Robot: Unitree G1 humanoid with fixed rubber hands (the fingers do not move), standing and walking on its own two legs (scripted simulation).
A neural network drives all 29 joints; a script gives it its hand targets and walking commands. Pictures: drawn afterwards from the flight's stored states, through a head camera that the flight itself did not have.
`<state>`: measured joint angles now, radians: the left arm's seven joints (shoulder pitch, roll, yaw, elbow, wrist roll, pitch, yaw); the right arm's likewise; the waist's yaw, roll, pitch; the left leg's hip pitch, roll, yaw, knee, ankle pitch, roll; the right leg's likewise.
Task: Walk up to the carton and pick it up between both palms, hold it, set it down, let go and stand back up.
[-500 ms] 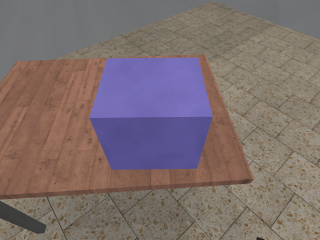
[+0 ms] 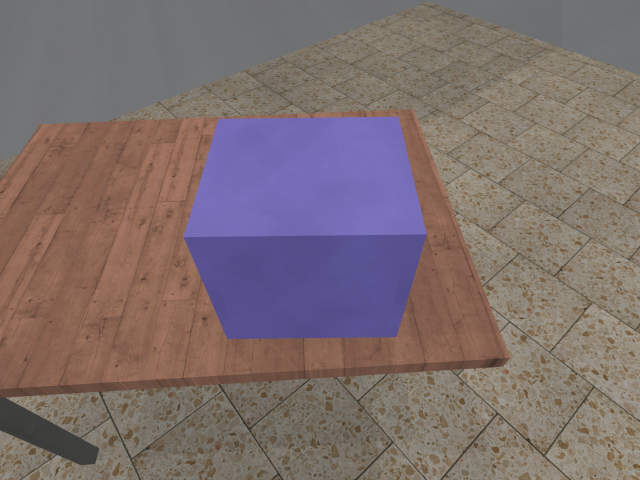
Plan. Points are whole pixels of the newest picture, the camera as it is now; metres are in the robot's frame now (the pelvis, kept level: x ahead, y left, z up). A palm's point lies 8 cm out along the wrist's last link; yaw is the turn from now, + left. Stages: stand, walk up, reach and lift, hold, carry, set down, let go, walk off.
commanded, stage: stand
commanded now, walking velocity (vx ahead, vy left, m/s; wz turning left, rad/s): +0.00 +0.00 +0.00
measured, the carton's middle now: (310, 231) +0.48 +0.03 +0.01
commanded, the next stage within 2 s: none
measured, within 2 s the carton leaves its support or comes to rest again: neither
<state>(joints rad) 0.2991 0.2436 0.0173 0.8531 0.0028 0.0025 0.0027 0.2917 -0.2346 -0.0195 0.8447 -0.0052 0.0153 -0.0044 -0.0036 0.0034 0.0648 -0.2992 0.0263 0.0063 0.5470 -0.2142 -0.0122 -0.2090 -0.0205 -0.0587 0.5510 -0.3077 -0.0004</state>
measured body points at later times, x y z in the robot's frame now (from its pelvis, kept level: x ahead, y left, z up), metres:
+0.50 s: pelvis -0.02 +0.01 -0.01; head +0.01 +0.02 +0.43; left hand +0.08 +0.30 -0.13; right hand +0.09 -0.26 -0.13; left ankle +0.05 +0.13 -0.73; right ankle -0.01 -0.12 -0.73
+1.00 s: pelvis -0.05 +0.01 +0.00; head -0.04 +0.01 +0.45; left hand +0.02 +0.26 -0.12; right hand +0.06 -0.23 -0.13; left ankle +0.00 +0.13 -0.73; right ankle -0.04 -0.10 -0.73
